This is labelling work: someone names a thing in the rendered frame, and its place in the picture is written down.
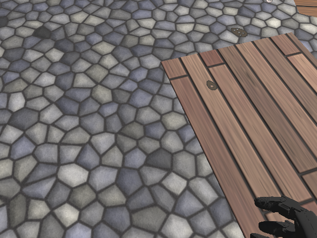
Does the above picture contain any right robot hand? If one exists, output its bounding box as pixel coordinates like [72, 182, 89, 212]
[250, 195, 317, 238]

